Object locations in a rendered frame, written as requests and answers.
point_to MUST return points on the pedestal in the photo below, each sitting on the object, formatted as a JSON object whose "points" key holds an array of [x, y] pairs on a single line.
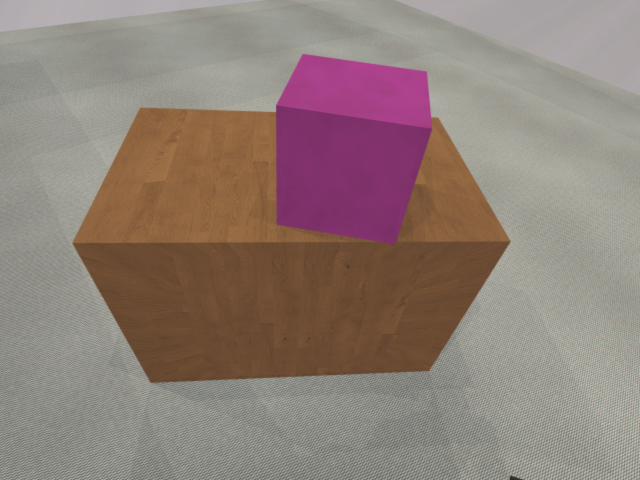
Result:
{"points": [[183, 244]]}

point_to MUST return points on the carton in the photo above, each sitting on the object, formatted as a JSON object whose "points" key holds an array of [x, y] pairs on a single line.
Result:
{"points": [[350, 139]]}

